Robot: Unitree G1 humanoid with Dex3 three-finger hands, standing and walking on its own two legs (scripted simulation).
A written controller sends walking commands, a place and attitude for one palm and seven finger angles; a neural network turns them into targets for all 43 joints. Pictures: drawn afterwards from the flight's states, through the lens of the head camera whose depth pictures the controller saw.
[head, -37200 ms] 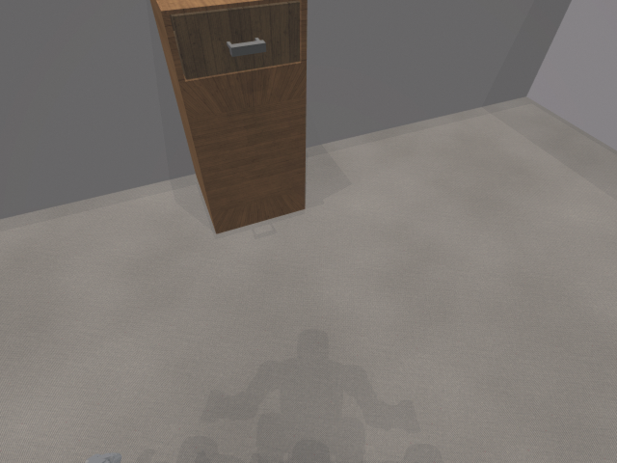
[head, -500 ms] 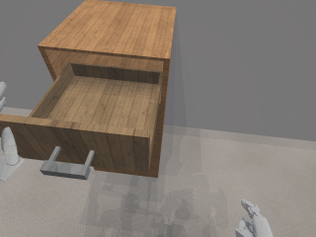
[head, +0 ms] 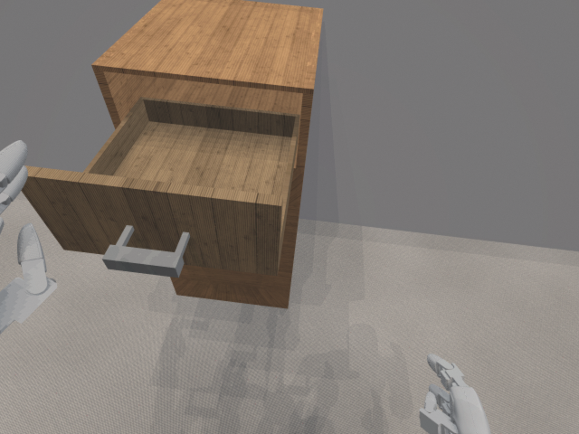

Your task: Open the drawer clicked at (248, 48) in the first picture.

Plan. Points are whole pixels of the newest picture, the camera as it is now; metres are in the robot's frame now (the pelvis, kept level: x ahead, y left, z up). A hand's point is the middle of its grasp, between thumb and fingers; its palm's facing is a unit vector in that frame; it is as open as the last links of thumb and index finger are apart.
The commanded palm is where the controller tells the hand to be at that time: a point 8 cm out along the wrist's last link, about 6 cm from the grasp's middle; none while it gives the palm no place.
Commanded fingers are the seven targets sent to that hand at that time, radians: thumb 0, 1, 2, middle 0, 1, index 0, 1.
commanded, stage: step back with the hand held close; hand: left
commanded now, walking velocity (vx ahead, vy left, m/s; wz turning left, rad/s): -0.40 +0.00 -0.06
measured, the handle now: (150, 248) +0.36 +0.23 +0.04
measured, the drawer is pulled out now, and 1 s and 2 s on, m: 0.30 0.30 0.30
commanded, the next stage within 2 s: stop stepping back and stand still in 0.26 s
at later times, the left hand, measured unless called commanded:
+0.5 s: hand out of the picture +0.05 +0.21 +0.21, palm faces +0.34 -0.83 -0.44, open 7.4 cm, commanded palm +0.00 +0.27 +0.23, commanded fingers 0.00 0.90 0.90 -0.20 -0.30 -0.20 -0.30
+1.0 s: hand out of the picture -0.02 +0.25 +0.22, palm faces +0.47 -0.79 -0.39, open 7.4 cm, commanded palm -0.08 +0.28 +0.23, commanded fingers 0.00 0.90 0.90 -0.20 -0.30 -0.20 -0.30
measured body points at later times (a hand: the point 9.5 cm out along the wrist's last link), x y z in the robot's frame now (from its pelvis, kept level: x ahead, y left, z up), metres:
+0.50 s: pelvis -0.14 -0.01 +0.00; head -0.14 +0.02 +0.45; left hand +0.03 +0.26 +0.23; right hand +0.02 -0.25 -0.06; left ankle -0.12 +0.09 -0.72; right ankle -0.13 -0.14 -0.73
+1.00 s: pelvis -0.21 +0.00 +0.00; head -0.24 +0.02 +0.45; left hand -0.05 +0.29 +0.24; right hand -0.06 -0.23 -0.07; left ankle -0.14 +0.10 -0.73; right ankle -0.22 -0.11 -0.70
